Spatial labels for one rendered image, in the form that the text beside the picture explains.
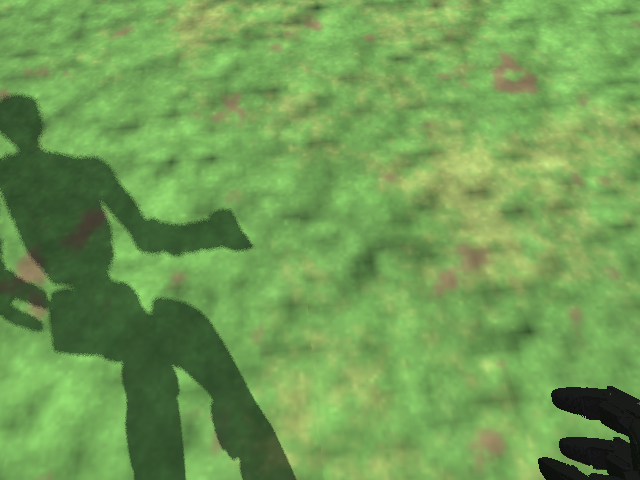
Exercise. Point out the robot right hand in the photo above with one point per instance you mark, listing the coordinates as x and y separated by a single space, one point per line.
615 409

